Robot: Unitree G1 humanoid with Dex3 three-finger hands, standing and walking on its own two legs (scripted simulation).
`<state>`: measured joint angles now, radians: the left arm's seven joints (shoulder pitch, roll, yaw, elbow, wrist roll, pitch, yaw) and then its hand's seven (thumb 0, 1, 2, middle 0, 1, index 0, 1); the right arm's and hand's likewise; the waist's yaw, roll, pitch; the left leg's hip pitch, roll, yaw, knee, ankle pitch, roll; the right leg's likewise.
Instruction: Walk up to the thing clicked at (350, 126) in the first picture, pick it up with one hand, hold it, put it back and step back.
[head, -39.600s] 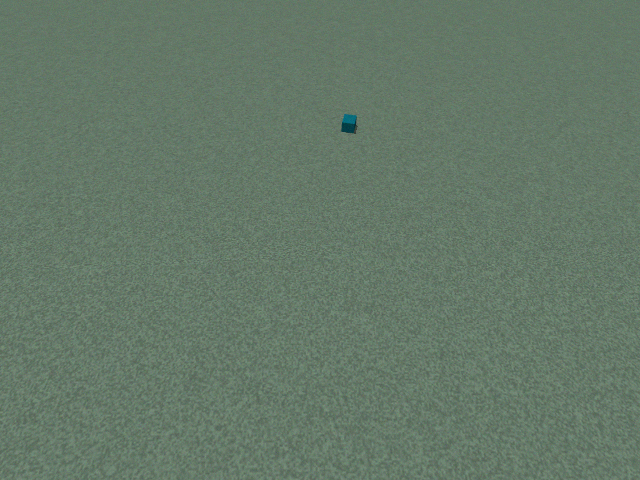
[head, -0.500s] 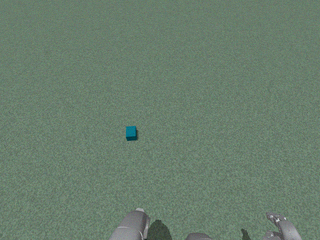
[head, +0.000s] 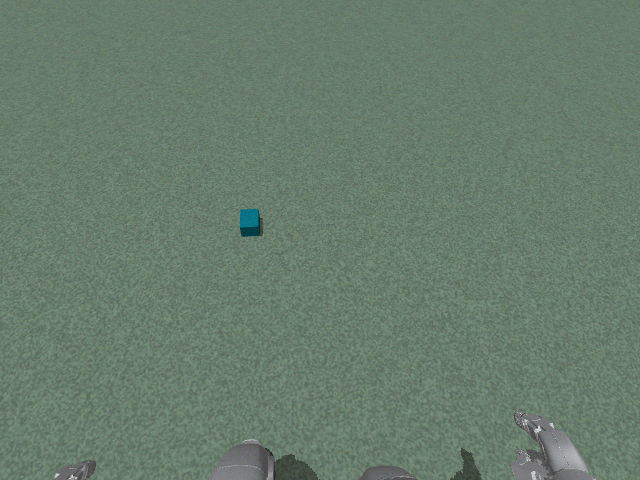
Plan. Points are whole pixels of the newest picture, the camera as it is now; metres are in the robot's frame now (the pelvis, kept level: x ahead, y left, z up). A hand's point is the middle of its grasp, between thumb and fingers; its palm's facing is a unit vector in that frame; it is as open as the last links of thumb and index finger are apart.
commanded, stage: step back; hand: left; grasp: from above
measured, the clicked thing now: (250, 222) +1.00 +0.25 -0.73
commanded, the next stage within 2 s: stand in 1.18 s
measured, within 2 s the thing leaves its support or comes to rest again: neither
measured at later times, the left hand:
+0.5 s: hand out of the picture -0.04 +0.28 -0.13, palm faces +0.06 -0.91 -0.40, open 7.4 cm
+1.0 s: hand out of the picture +0.03 +0.27 -0.14, palm faces +0.10 -0.93 -0.36, open 7.4 cm
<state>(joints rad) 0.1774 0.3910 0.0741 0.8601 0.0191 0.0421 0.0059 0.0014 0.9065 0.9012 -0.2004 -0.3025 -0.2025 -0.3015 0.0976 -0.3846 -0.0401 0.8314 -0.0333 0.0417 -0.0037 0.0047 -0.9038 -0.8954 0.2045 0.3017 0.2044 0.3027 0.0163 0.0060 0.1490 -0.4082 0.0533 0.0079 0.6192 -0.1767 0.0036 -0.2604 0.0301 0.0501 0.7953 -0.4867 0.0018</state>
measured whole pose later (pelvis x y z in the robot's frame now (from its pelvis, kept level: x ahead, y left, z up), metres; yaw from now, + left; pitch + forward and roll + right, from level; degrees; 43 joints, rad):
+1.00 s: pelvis -0.03 +0.00 +0.01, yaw +5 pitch -2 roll +0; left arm 0.14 0.37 0.04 1.02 0.01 -0.01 0.00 0.00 0.91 0.90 -0.20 -0.30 -0.20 -0.30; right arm 0.14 -0.36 -0.03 1.05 -0.02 -0.01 0.01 0.00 -0.91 -0.90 0.20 0.30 0.20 0.30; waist 0.02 0.00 0.08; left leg -0.29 0.03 0.00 0.60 -0.27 -0.01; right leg -0.21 -0.03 -0.05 0.59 -0.33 0.01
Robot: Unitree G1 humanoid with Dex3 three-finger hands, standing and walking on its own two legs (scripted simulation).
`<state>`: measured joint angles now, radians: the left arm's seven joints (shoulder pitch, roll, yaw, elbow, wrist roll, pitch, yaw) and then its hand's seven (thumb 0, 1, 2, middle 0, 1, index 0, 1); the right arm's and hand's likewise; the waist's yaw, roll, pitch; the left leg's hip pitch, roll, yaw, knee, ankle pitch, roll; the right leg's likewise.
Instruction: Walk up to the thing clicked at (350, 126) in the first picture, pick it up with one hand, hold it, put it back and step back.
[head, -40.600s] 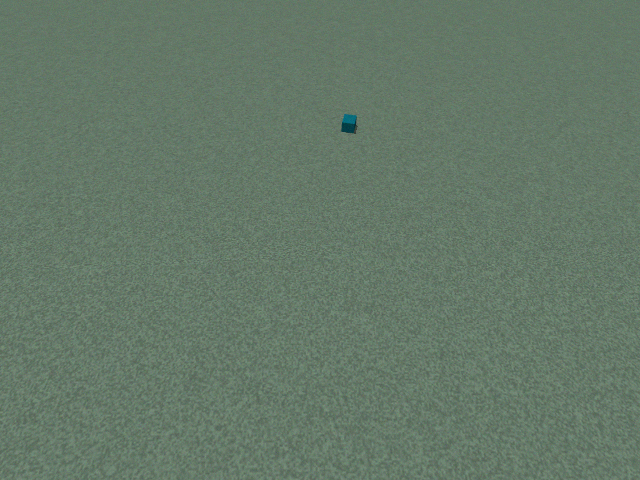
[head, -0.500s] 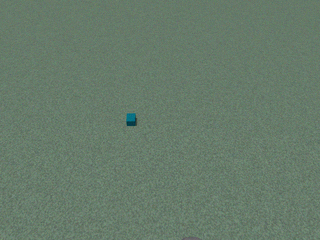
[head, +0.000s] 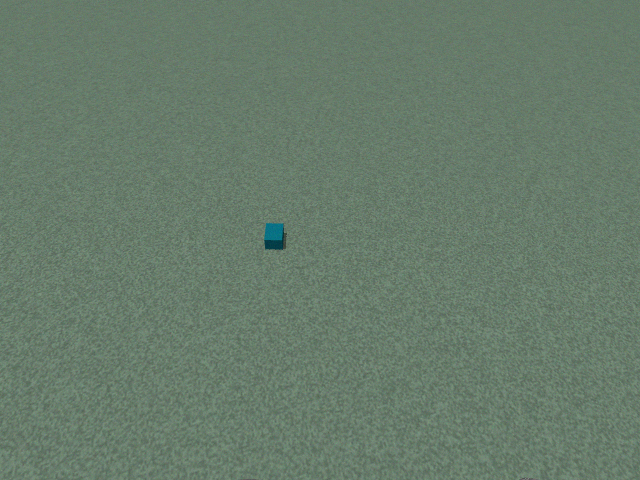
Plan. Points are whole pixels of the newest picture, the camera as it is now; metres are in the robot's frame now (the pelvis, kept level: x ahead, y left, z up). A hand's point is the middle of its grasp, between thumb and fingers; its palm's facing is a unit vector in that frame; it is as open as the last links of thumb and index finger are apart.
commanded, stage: step back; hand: left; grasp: from above
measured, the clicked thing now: (274, 236) +1.05 +0.16 -0.73
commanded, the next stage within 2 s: stand in 0.18 s
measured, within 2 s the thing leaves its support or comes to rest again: neither
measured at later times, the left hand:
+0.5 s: hand out of the picture +0.08 +0.26 -0.14, palm faces -0.02 -0.94 -0.34, open 7.4 cm
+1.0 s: hand out of the picture +0.09 +0.25 -0.14, palm faces -0.04 -0.94 -0.34, open 7.4 cm
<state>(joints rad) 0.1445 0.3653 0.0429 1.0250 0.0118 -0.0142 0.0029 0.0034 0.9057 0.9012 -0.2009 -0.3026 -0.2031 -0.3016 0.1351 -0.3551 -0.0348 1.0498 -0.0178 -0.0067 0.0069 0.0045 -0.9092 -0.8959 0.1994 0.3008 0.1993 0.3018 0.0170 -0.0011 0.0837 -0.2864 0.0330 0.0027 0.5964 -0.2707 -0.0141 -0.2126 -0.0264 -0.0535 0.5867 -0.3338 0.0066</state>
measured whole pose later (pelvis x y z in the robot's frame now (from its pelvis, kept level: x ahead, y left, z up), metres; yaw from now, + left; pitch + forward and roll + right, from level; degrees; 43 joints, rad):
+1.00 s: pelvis +0.01 +0.00 +0.02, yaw -1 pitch -2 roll +0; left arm 0.10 0.35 0.01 1.15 0.01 -0.02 -0.01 0.00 0.91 0.90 -0.20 -0.30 -0.20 -0.30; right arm 0.10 -0.35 0.00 1.16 -0.01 -0.01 0.01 0.00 -0.91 -0.90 0.20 0.30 0.20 0.30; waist -0.01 0.01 0.05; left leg -0.15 0.04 0.02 0.32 -0.14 -0.02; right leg -0.09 -0.02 -0.04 0.32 -0.20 0.01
